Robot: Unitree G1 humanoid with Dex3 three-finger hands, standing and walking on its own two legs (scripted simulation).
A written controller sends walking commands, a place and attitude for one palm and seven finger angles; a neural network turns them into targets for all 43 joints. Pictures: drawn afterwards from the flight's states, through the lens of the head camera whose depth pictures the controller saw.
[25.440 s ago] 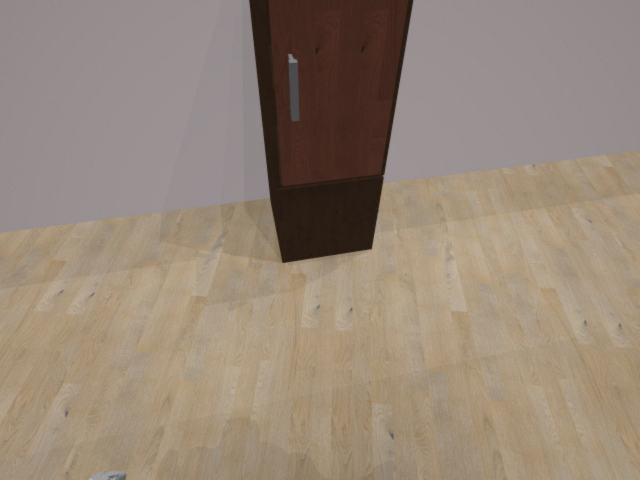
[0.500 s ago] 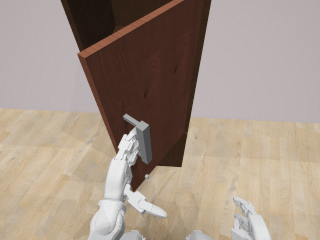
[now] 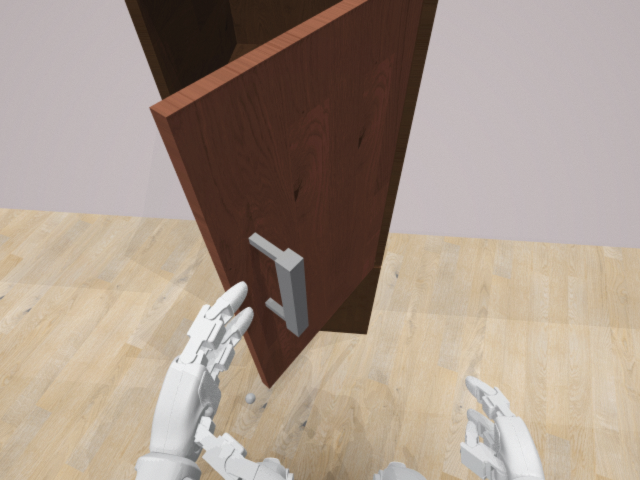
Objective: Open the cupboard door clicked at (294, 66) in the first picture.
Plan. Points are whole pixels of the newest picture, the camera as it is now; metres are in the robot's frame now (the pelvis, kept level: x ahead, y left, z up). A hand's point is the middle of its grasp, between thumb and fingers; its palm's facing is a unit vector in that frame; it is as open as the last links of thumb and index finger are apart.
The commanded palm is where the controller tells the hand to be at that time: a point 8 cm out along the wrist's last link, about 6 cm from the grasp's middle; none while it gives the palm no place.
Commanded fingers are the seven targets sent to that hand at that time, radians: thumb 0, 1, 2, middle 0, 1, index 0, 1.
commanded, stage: slide the hand sideways off the handle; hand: left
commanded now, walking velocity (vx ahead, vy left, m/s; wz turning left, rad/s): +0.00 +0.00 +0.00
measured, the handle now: (280, 288) +0.32 +0.07 +0.07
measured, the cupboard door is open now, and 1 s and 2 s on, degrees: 56 56 56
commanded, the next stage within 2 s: draw the hand back to the body in 0.24 s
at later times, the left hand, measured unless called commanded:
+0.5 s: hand (202, 418) +0.18 +0.12 +0.09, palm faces -0.06 -1.00 -0.04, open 16.3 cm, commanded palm +0.15 +0.19 +0.10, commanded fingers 0.00 -0.50 0.30 -0.15 -0.30 -0.15 -0.30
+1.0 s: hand (99, 404) +0.17 +0.19 +0.15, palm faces +0.16 -0.94 -0.30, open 15.3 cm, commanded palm +0.14 +0.24 +0.17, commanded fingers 0.00 -0.01 0.51 -0.17 -0.30 -0.17 -0.30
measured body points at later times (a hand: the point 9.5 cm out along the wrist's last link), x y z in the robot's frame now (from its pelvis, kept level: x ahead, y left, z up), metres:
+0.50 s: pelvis +0.00 +0.00 +0.00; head +0.04 -0.01 +0.44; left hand +0.17 +0.18 +0.09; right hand +0.19 -0.22 -0.07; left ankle -0.01 +0.12 -0.66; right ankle +0.01 -0.11 -0.66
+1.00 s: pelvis +0.00 +0.01 +0.04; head -0.01 +0.00 +0.49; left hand +0.16 +0.24 +0.16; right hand +0.19 -0.21 -0.02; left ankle -0.01 +0.12 -0.66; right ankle +0.01 -0.11 -0.66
